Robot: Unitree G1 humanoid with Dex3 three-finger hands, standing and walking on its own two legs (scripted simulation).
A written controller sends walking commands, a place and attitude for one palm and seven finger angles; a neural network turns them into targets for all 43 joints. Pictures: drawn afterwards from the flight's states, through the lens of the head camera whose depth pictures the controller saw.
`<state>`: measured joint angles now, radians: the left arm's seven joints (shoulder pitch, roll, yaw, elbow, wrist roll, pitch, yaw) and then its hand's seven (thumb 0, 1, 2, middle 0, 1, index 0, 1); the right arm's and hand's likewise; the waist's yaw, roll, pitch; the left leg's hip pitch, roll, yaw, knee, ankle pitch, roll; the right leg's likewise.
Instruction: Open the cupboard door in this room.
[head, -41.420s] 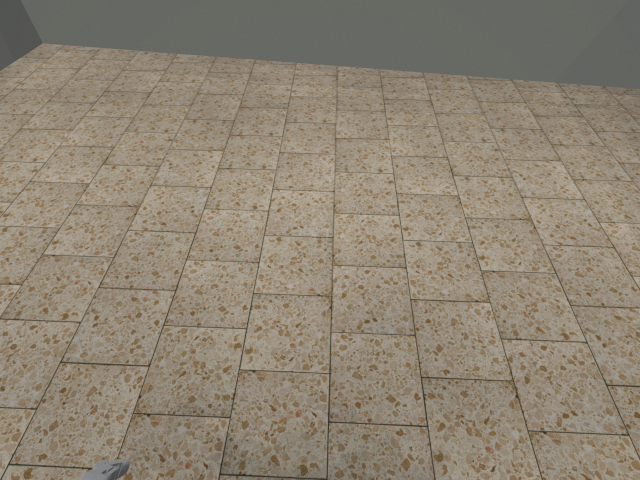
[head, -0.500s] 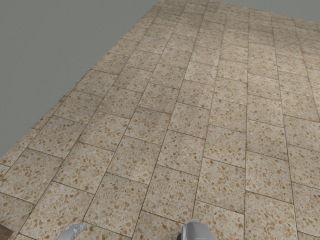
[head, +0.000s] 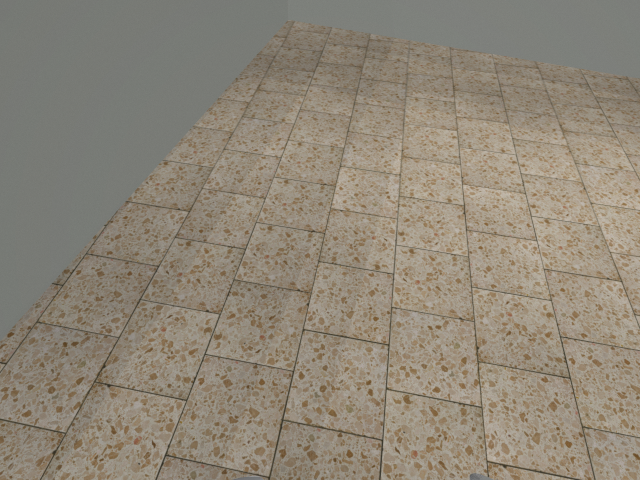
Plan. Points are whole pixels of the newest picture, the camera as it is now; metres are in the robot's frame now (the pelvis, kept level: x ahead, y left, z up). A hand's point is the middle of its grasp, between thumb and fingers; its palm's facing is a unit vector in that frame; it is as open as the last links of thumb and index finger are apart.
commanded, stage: walk to a spot facing it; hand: left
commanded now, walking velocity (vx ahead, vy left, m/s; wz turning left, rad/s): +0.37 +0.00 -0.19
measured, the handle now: out of the picture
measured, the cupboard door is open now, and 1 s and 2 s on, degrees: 51 51 51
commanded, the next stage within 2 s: turn to face it in 0.38 s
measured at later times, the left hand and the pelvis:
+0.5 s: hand (248, 383) +0.28 +0.14 -0.16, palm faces +0.01 -0.98 -0.19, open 7.2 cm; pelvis +0.23 -0.05 +0.01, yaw -1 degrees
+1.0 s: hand (265, 303) +0.42 +0.13 -0.15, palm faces +0.26 -0.93 -0.25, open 7.3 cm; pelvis +0.37 -0.08 +0.01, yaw +15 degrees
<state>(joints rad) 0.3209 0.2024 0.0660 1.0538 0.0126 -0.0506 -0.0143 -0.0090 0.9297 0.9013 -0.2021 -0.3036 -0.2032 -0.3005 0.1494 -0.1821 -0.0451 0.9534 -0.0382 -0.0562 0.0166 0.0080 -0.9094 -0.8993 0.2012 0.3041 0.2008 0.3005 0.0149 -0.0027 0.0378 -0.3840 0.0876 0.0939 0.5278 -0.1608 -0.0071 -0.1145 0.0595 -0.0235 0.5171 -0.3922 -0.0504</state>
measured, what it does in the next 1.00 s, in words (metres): walks ahead: right foot, then left foot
